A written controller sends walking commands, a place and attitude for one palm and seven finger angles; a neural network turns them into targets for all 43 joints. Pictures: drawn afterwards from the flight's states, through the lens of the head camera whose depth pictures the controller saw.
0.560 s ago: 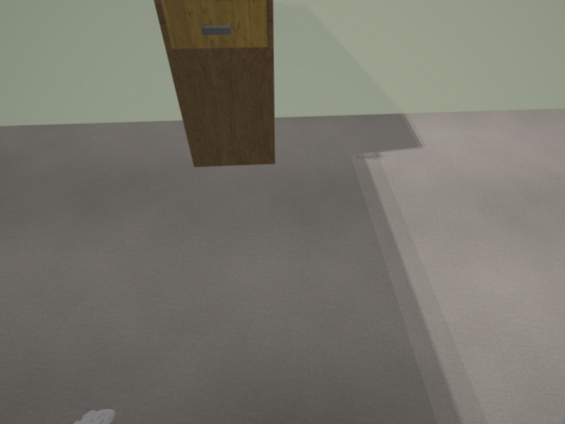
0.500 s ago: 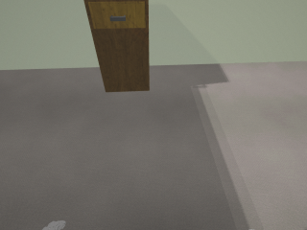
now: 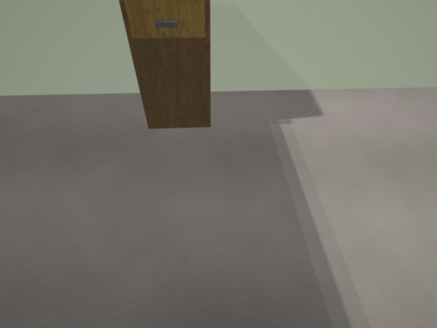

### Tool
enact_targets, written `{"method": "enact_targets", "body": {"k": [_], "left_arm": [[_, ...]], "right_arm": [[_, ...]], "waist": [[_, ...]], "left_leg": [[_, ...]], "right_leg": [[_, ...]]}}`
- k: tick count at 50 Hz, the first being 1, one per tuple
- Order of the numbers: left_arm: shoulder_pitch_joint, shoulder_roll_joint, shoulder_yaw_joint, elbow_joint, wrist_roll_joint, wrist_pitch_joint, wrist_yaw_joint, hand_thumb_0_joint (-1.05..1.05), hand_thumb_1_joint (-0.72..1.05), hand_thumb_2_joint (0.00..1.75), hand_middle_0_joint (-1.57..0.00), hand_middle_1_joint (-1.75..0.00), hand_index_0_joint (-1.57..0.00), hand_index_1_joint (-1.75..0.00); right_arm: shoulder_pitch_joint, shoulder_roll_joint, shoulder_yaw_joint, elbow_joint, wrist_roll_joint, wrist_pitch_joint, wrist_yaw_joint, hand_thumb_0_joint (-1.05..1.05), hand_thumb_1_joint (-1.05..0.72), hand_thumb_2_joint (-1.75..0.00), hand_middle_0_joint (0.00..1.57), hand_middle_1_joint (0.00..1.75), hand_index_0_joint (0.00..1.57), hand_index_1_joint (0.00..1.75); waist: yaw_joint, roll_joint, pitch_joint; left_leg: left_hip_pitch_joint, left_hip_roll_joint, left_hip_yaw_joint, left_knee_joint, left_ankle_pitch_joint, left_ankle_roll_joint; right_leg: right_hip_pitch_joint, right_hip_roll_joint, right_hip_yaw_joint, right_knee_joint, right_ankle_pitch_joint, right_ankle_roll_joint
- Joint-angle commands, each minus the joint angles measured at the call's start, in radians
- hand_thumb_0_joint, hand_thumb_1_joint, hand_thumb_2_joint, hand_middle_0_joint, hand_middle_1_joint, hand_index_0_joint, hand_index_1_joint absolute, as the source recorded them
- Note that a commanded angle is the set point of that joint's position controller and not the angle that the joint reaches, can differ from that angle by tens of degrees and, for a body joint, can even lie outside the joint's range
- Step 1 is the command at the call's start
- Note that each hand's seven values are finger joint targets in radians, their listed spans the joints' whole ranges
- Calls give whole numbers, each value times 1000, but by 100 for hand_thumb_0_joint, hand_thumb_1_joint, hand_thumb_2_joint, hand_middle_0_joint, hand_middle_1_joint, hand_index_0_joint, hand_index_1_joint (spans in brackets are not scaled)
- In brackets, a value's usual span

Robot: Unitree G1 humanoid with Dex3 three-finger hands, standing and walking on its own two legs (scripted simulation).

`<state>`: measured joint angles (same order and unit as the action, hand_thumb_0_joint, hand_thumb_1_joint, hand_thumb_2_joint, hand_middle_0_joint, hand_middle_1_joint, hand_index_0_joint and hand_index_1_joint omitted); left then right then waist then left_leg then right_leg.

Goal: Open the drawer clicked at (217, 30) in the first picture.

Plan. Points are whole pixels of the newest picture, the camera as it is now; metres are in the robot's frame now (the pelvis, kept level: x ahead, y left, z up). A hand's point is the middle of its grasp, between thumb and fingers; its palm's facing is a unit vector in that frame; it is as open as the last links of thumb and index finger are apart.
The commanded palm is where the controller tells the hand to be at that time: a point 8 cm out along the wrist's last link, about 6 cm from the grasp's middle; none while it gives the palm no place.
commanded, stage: stand and wait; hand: left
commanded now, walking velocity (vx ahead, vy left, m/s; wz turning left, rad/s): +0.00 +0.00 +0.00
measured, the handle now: (166, 22) +1.48 +0.36 -0.04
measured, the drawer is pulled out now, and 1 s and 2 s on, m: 0.00 0.00 0.00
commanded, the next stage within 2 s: look at it before walking up in 0.28 s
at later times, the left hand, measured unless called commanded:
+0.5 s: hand out of the picture +0.07 +0.25 -0.15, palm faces -0.03 -0.94 -0.33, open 7.4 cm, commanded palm none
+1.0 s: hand out of the picture +0.06 +0.26 -0.15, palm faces -0.04 -0.94 -0.33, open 7.4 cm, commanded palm none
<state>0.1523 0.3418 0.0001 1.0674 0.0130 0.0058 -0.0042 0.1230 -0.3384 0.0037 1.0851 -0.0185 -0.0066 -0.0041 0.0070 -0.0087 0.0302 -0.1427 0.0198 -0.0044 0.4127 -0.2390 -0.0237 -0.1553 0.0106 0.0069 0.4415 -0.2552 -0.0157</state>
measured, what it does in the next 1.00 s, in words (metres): stands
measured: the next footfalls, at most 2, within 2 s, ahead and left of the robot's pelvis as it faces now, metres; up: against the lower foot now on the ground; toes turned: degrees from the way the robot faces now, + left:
right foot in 1.64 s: +0.31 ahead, -0.13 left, +0.00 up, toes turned -8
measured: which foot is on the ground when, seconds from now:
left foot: down 0.00-1.00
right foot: down 0.00-1.00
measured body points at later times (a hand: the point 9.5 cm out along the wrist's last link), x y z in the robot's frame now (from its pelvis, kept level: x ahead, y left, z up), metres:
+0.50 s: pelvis -0.01 +0.00 +0.00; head -0.01 +0.01 +0.45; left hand +0.07 +0.30 -0.13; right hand +0.06 -0.29 -0.13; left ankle -0.01 +0.14 -0.74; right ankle -0.01 -0.11 -0.74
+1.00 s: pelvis -0.01 +0.01 +0.00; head -0.01 +0.01 +0.45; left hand +0.06 +0.30 -0.13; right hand +0.07 -0.29 -0.13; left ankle -0.01 +0.14 -0.74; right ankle -0.01 -0.11 -0.74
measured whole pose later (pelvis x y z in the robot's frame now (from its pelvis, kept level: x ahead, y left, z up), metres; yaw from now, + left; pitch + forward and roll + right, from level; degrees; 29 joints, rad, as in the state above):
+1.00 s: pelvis -0.01 +0.01 +0.00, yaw -1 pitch -2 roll +0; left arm 0.15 0.34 -0.01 1.09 0.02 0.00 -0.01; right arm 0.11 -0.34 0.01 1.12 -0.01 -0.01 0.00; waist 0.01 -0.01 0.03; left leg -0.13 0.01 0.01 0.36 -0.20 -0.01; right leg -0.15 0.00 0.02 0.39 -0.21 0.00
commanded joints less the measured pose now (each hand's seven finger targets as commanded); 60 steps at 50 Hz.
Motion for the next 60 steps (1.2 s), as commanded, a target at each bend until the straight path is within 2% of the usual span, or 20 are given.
{"method": "enact_targets", "body": {"k": [1,4,13,17,21,49,50,51,53,55,58,60], "left_arm": [[-58,212,37,-65,-7,-30,16,0,90,90,-20,-30,-20,-30],[-59,213,36,-58,-6,-29,15,0,90,90,-20,-30,-20,-30],[-61,213,33,-49,-4,-29,14,0,90,90,-20,-30,-20,-30],[-58,211,33,-48,-3,-31,14,0,90,90,-20,-30,-20,-30],[-59,208,33,-48,-4,-31,14,0,90,90,-20,-30,-20,-30],[-50,211,30,-40,-2,-33,15,0,90,90,-20,-30,-20,-30],[-10,133,16,-21,-4,-24,18,0,90,90,-20,-30,-20,-30],[31,83,3,-4,-2,-12,20,0,90,90,-20,-30,-20,-30],[69,90,10,-2,7,-1,12,0,90,90,-20,-30,-20,-30],[96,99,23,-13,11,3,3,0,90,90,-20,-30,-20,-30],[163,102,38,-18,6,-10,1,0,90,90,-20,-30,-20,-30],[185,102,51,-21,5,-22,5,0,90,90,-20,-30,-20,-30]], "right_arm": [[-61,-203,-40,-66,7,-25,-14,0,-90,-90,20,30,20,30],[-59,-203,-39,-58,7,-23,-13,0,-90,-90,20,30,20,30],[-46,-207,-38,-43,8,-25,-10,0,-90,-90,20,30,20,30],[-47,-206,-39,-41,9,-25,-9,0,-90,-90,20,30,20,30],[-50,-206,-39,-39,8,-28,-9,0,-90,-90,20,30,20,30],[-55,-209,-38,-34,12,-27,-9,0,-90,-90,20,30,20,30],[-26,-130,-20,-17,7,-19,-6,0,-90,-90,20,30,20,30],[12,-76,-7,-4,3,-7,-2,0,-90,-90,20,30,20,30],[45,-72,-13,-3,-5,4,3,0,-90,-90,20,30,20,30],[59,-68,-17,-14,-9,7,6,0,-90,-90,20,30,20,30],[96,-38,-20,-34,-6,-8,5,0,-90,-90,20,30,20,30],[127,-14,-24,-40,-3,-20,4,0,-90,-90,20,30,20,30]], "waist": [[-5,11,-73],[-5,7,-50],[-7,7,-48],[-6,-5,-54],[-5,14,-54],[-7,12,-55],[-6,2,-73],[-4,-4,-64],[1,-25,6],[8,-51,91],[12,-89,82],[1,-113,71]], "left_leg": [[17,94,-72,-57,178,49],[4,92,-75,-67,141,48],[0,96,-81,-85,118,49],[9,97,-81,-80,132,49],[10,98,-83,-88,139,49],[29,104,-83,-102,166,49],[34,100,-68,-93,124,38],[21,87,-57,-81,19,31],[-62,62,-51,-61,-208,37],[-160,42,-47,-23,-314,43],[-217,14,-3,110,-233,48],[-211,16,38,179,-179,45]], "right_leg": [[6,-129,106,-92,195,-25],[-8,-128,112,-109,145,-24],[-18,-125,115,-120,100,-21],[-19,-127,115,-122,118,-21],[-16,-125,114,-119,127,-20],[-2,-127,110,-127,173,-15],[6,-128,101,-131,116,-3],[-8,-122,104,-128,-25,3],[-57,-116,136,-145,-266,-10],[-97,-122,173,-157,-390,-33],[-42,-177,234,-162,-379,-84],[-33,-228,268,-168,-328,-117]]}}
